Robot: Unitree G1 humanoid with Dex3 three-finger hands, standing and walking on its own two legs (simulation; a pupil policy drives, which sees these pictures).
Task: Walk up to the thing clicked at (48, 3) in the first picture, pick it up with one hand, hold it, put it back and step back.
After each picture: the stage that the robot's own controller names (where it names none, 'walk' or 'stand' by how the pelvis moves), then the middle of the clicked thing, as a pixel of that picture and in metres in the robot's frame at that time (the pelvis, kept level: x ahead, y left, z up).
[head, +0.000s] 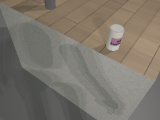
stand; out of the picture +1.02 +0.19 +0.07
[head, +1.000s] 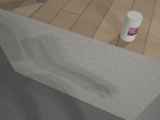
rise first; out of the picture +0.91 +0.19 +0.11
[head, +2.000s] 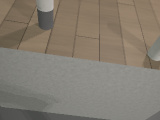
rise first; (45, 1) +0.67 +0.15 +0.09
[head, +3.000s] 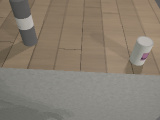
stand; (24, 20) +0.64 +0.26 +0.08
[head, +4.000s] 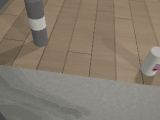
stand; (37, 21) +0.64 +0.21 +0.07
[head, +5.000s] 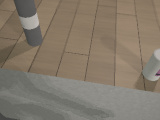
stand; (29, 18) +0.60 +0.21 +0.08
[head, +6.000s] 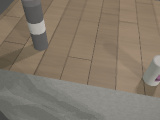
stand; (36, 25) +0.61 +0.20 +0.07
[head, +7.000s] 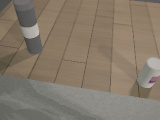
stand; (29, 28) +0.60 +0.22 +0.06
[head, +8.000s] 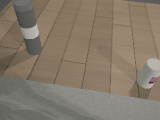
stand; (29, 29) +0.60 +0.22 +0.06
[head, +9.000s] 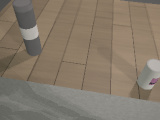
rise first; (29, 30) +0.59 +0.22 +0.06
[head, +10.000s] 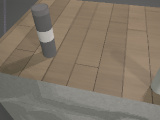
rise first; (45, 33) +0.60 +0.20 +0.07
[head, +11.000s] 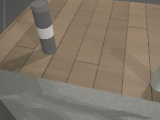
go down; (45, 29) +0.61 +0.20 +0.07
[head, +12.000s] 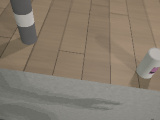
go down; (24, 16) +0.62 +0.19 +0.08
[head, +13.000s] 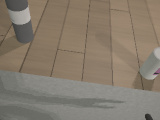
go down; (19, 12) +0.60 +0.19 +0.10
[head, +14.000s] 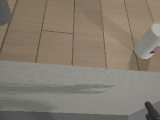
close in; out of the picture +0.61 +0.21 +0.14
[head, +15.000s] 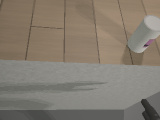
close; out of the picture +0.60 +0.21 +0.15
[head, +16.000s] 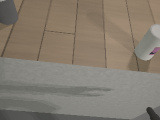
lift; out of the picture +0.62 +0.21 +0.14
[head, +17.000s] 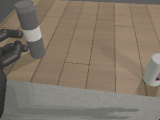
lift; (32, 32) +0.60 +0.20 +0.11
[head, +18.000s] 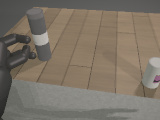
hold; (40, 36) +0.62 +0.20 +0.09
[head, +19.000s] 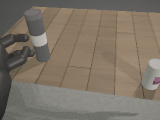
hold; (38, 37) +0.62 +0.20 +0.08
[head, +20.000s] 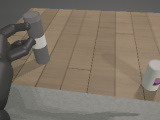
stand; (37, 40) +0.61 +0.20 +0.08
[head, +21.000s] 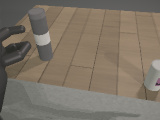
stand; (41, 36) +0.62 +0.19 +0.08
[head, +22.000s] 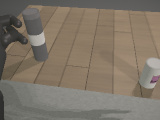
crouch; (36, 37) +0.62 +0.20 +0.08
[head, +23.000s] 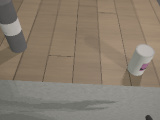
lower; (10, 25) +0.60 +0.21 +0.08
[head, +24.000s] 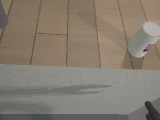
lower; out of the picture +0.61 +0.21 +0.13
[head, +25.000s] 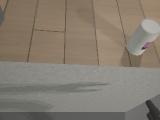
lower; out of the picture +0.61 +0.22 +0.14
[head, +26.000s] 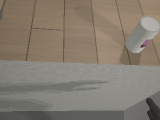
lower; out of the picture +0.62 +0.21 +0.14
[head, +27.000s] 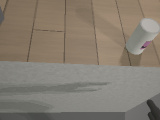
lower; out of the picture +0.61 +0.21 +0.14
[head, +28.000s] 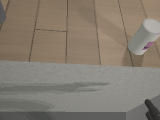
open; out of the picture +0.61 +0.21 +0.14
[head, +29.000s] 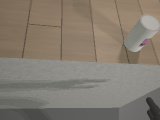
rise; out of the picture +0.78 +0.28 +0.06
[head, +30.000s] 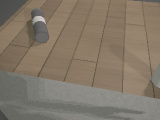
sink last; (39, 24) +0.77 +0.26 +0.02
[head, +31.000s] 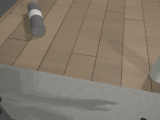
stand; (35, 18) +0.78 +0.27 +0.01
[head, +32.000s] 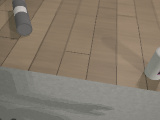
stand; (21, 15) +0.76 +0.29 +0.02
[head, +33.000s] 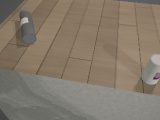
stand; (27, 25) +0.78 +0.31 -0.02
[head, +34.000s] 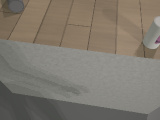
walk; out of the picture +0.84 +0.35 -0.01
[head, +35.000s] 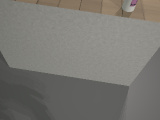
walk; out of the picture +1.12 +0.37 -0.01
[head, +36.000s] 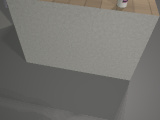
stand; out of the picture +1.38 +0.40 -0.01
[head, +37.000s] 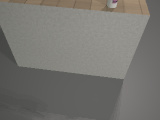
stand; out of the picture +1.33 +0.46 -0.03
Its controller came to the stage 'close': yes
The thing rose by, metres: 0.00
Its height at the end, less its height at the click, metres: -0.09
